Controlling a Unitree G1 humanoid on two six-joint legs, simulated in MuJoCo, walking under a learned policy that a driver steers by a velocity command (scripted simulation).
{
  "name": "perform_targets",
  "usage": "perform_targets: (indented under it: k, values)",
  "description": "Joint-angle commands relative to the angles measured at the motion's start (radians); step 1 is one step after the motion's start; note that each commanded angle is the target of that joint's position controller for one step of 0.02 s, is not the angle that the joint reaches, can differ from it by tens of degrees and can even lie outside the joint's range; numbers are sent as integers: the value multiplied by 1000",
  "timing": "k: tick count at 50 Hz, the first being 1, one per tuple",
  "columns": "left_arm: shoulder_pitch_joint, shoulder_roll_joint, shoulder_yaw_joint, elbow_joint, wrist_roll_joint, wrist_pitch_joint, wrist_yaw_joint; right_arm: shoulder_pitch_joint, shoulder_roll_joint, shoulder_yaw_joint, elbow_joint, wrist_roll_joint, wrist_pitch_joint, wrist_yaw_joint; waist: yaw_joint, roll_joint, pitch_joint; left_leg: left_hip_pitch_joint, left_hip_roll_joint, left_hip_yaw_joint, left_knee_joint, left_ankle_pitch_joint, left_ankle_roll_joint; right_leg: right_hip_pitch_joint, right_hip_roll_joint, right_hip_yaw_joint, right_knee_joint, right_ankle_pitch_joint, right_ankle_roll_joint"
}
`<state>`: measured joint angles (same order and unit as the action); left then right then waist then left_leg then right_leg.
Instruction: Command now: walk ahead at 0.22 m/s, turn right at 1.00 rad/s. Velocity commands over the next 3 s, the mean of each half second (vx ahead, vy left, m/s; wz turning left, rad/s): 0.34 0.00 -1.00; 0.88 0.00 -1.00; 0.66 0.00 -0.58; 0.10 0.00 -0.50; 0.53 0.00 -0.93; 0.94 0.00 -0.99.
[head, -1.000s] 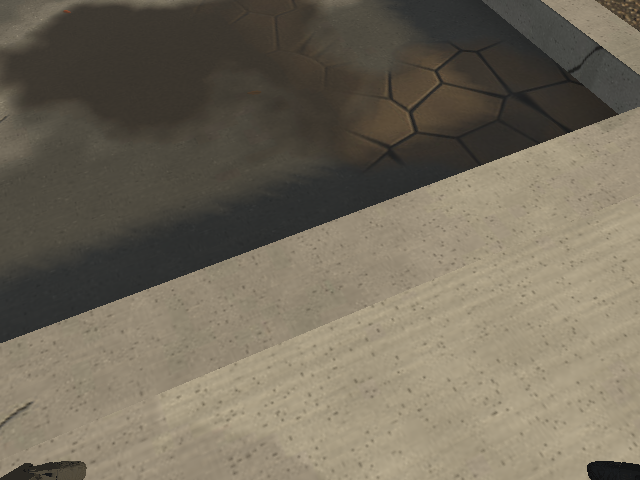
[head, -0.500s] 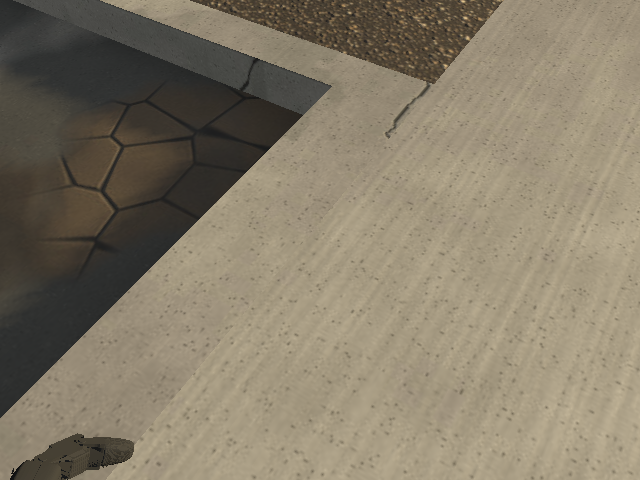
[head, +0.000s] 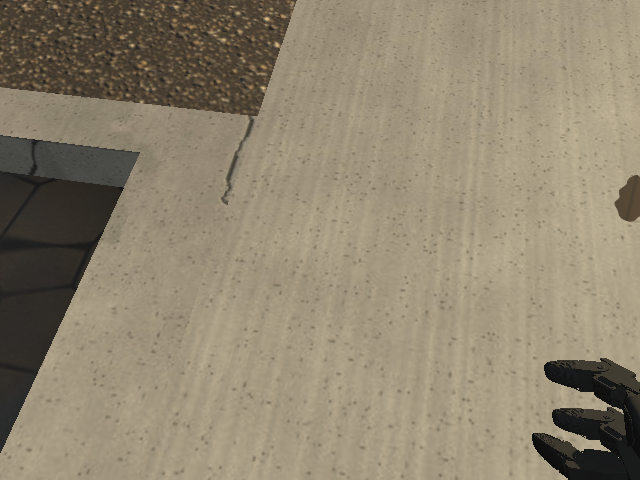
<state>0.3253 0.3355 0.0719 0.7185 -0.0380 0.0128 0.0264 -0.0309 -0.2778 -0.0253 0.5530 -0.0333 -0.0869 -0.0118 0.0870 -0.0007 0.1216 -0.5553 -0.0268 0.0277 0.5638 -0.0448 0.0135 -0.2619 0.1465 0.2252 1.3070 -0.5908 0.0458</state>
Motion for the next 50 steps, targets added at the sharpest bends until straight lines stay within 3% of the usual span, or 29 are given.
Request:
perform_targets:
  k: [1,3,5,8,11,15,17,18,19,20,21,22,24,25,29,32,34,36,37,38,39,40,41,42,43,44,46,48,50]
  values:
    - [27,162,38,-118,-7,29,4,127,-53,-29,-46,11,38,-23,-96,45,-333,612,365,-350,-163,277,217,-377,-158,-99,216,101,71]
    - [12,105,31,-151,-10,45,7,93,-90,-45,-9,7,38,-23,-58,86,-192,367,316,-194,-246,254,208,-309,-219,-128,62,108,57]
    - [-27,37,12,-175,2,45,14,75,-117,-62,28,7,26,-17,-54,109,-166,308,330,-107,-291,357,225,-290,-250,-160,-97,111,51]
    - [-64,58,18,-182,10,46,-3,58,-169,-85,57,15,34,-21,-59,79,-249,363,383,-51,-309,300,242,-228,-292,-167,-251,279,23]
    - [-106,85,32,-180,8,61,-23,-5,-184,-90,62,28,52,-14,-51,91,-217,303,348,72,-321,77,196,-117,-272,-224,-397,388,-15]
    - [-160,130,53,-188,-1,62,-49,51,-244,-117,95,71,53,8,-60,116,-183,366,398,36,-396,-461,156,-107,-266,-296,-487,247,-77]
    - [-135,120,56,-157,-3,55,-57,54,-243,-117,110,78,57,13,-34,87,-148,391,410,49,-382,-577,132,-69,-256,-352,-568,186,-115]
    - [-68,109,57,-116,-7,51,-56,38,-230,-113,114,78,62,14,0,64,-139,358,381,94,-327,-624,109,21,-230,-398,-641,195,-138]
    - [48,123,71,-52,-10,46,-50,26,-190,-103,115,70,65,15,39,-5,-132,284,308,168,-159,-614,78,160,-188,-400,-718,175,-173]
    - [231,190,100,14,-17,34,-37,-7,-120,-81,102,53,64,21,107,-220,-104,65,187,261,295,-564,21,344,-251,-165,-856,67,-268]
    - [207,297,102,-24,-3,-11,-42,-69,-62,-59,9,53,40,23,40,-379,-18,-424,10,113,606,-624,-33,442,-414,460,-1021,-110,-450]
    - [98,211,66,-80,73,-1,-40,-37,-113,-51,4,-68,63,38,43,-248,-47,-516,67,-5,679,-575,-52,387,-483,539,-1153,-149,-405]
    - [28,179,49,-89,76,-13,-32,-3,-167,-62,28,-38,52,58,-23,-120,-28,-383,124,-38,586,-345,-70,276,-408,352,-1148,-88,-361]
    - [24,175,43,-81,68,-25,-32,22,-175,-63,44,-36,54,65,-43,-104,-35,-293,131,-33,519,-283,-85,238,-358,282,-1152,-5,-338]
    - [81,165,39,-35,57,-63,-39,-31,-147,-47,42,-11,80,71,-29,-43,-35,-199,98,-16,333,-150,-112,216,-289,189,-1168,198,-329]
    - [95,179,47,-16,55,-71,-38,-104,-118,-31,12,7,76,73,-3,-81,-29,-114,69,-22,149,-83,-112,185,-263,161,-1142,266,-318]
    - [99,187,51,-4,53,-78,-35,-126,-124,-30,-12,16,71,69,2,-109,-30,-16,64,-21,78,-67,-92,157,-283,186,-1137,345,-304]
    - [46,195,54,-6,52,-83,-34,-14,-143,-38,6,22,63,55,-61,-126,-50,182,56,-22,34,-83,-66,97,-296,196,-1098,497,-268]
    - [4,210,57,-11,55,-85,-36,129,-173,-54,44,22,57,41,-133,-117,-103,365,26,-1,39,-149,-53,47,-276,179,-984,675,-245]
    - [-39,216,57,-12,60,-87,-43,372,-220,-79,111,21,52,18,-260,-39,-215,641,22,11,37,-203,-39,-45,-195,117,-707,786,-214]
    - [-57,137,34,-27,66,-99,-46,612,-311,-106,149,-4,47,-9,-360,129,-372,891,189,-161,-3,-532,-33,-196,-85,28,-311,645,-188]
    - [-15,-32,-10,-97,27,-106,-45,611,-408,-114,143,-35,40,-10,-269,499,-423,950,449,-714,-329,-1007,-7,-448,28,-19,-5,-6,-167]
    - [-10,11,-19,-75,33,-91,-42,395,-304,-95,96,-27,46,-5,-168,381,-303,761,478,-913,-446,-1044,32,-519,-44,-42,106,137,-178]
    - [-36,64,-7,-53,55,-75,-49,289,-206,-74,71,-22,50,-2,-131,212,-201,647,457,-742,-387,-922,54,-512,-121,-88,95,243,-177]
    - [-61,78,-3,-42,70,-64,-64,284,-159,-65,88,-19,50,1,-122,107,-162,568,407,-548,-354,-743,64,-476,-173,-112,37,300,-169]
    - [-100,71,-3,-44,77,-56,-81,309,-135,-57,116,-17,45,0,-121,93,-131,517,353,-395,-355,-602,53,-452,-203,-115,0,320,-160]
    - [-157,27,-20,-72,80,-33,-109,373,-93,-43,176,-6,24,5,-115,130,-75,480,334,-235,-378,-434,40,-483,-237,-125,-14,357,-146]
    - [-224,0,-33,-101,78,-20,-119,419,-80,-39,212,6,2,15,-113,89,-45,501,332,-111,-388,-259,28,-560,-242,-139,-3,423,-148]
    - [-291,-5,-43,-136,75,-19,-125,426,-80,-36,227,5,-14,18,-96,64,-26,489,319,17,-406,-111,20,-584,-237,-161,-54,501,-148]
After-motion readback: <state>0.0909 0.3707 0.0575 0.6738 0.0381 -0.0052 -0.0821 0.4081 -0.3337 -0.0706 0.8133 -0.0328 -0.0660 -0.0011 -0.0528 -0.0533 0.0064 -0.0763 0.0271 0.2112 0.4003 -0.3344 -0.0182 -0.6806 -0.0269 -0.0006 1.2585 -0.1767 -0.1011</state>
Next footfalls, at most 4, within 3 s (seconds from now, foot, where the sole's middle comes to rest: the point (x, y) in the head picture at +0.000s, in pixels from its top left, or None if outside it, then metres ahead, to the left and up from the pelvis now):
0.40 right None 0.13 -0.12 -0.74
0.78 left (437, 392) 0.56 -0.14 -0.74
1.22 right None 0.63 -0.61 -0.74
1.66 left None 0.86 -0.84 -0.74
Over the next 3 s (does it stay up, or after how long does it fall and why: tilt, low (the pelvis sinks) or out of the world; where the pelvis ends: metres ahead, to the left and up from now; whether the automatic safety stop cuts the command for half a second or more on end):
stays up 0.44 -1.26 -0.02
